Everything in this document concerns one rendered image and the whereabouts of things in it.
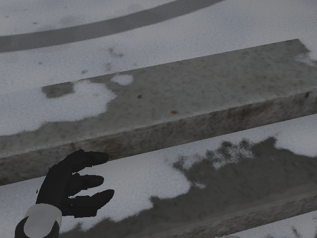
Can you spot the robot left forearm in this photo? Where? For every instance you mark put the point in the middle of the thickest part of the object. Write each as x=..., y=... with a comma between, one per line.
x=41, y=220

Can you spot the robot left hand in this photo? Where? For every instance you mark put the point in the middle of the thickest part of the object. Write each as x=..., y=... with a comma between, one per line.
x=60, y=183

